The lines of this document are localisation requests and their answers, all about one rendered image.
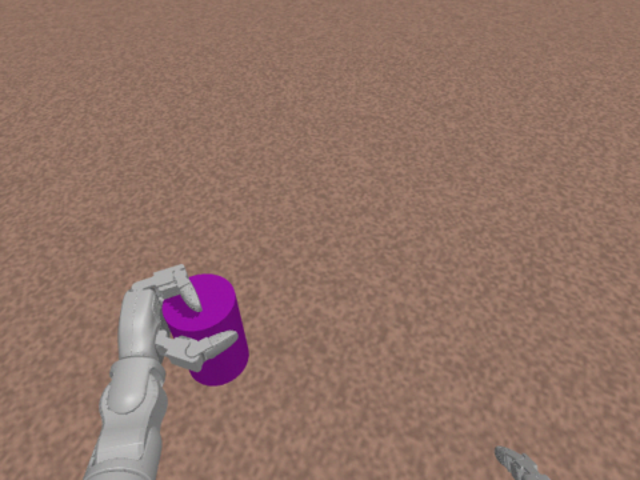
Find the left robot hand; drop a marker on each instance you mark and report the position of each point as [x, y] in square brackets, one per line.
[143, 331]

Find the left robot arm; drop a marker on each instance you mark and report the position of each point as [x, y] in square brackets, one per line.
[132, 407]

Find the can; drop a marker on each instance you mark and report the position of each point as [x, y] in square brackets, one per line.
[220, 312]

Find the right robot hand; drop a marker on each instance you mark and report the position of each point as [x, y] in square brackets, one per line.
[520, 466]

